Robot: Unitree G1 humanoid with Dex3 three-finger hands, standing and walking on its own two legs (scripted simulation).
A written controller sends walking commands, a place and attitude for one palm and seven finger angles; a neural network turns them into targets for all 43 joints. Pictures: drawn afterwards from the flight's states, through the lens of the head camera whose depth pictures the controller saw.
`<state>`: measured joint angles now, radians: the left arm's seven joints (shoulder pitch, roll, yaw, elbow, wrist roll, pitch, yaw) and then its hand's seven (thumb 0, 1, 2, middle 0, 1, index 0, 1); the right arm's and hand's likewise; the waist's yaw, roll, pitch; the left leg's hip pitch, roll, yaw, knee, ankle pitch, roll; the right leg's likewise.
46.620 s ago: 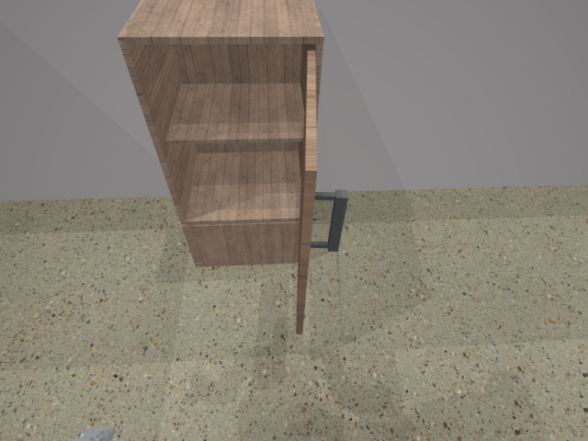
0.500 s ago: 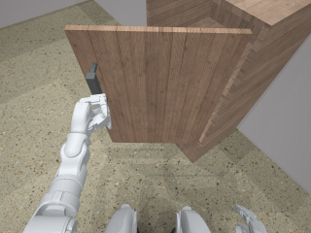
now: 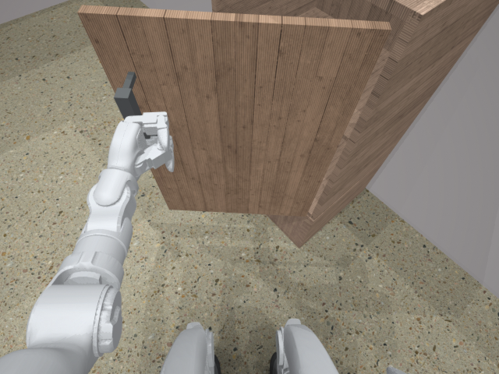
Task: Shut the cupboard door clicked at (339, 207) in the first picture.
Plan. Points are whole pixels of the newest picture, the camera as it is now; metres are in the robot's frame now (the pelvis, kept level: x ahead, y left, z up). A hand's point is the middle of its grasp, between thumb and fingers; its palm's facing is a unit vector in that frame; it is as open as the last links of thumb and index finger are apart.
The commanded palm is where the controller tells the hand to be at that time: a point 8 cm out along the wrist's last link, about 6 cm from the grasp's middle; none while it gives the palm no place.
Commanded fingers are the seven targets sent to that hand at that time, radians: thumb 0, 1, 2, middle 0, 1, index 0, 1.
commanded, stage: push the door shut along its arc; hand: left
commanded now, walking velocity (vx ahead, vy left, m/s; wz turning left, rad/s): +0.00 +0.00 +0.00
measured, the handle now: (141, 120) +0.53 +0.17 +0.05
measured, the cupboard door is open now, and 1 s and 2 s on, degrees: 46 33 21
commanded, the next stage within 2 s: pull the fist back off the door in 1.22 s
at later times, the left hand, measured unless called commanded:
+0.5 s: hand (189, 119) +0.52 +0.09 +0.06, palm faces -0.31 -0.95 -0.05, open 3.1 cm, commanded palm +0.52 +0.14 +0.06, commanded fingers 0.00 0.90 0.90 -1.30 -1.50 -1.30 -1.50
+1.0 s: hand (203, 100) +0.56 +0.06 +0.07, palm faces -0.41 -0.91 -0.05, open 3.3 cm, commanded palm +0.58 +0.09 +0.06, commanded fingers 0.00 0.90 0.90 -1.30 -1.50 -1.30 -1.50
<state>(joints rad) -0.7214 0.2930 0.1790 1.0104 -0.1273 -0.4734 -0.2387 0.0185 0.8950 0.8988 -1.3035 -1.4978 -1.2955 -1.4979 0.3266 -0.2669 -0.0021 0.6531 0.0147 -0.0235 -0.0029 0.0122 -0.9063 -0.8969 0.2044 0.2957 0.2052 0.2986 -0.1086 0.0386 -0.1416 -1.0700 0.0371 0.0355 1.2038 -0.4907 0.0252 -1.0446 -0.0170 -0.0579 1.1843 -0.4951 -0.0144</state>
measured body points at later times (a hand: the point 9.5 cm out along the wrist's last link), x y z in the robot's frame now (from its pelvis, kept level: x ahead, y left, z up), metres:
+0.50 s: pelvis -0.01 +0.00 -0.02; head +0.14 +0.01 +0.40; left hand +0.53 +0.14 +0.07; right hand +0.00 -0.27 -0.13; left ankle +0.04 +0.11 -0.64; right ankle +0.04 -0.12 -0.64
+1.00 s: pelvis +0.00 +0.00 -0.03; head +0.17 +0.01 +0.38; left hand +0.58 +0.11 +0.07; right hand -0.02 -0.27 -0.13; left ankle +0.04 +0.11 -0.64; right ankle +0.04 -0.12 -0.64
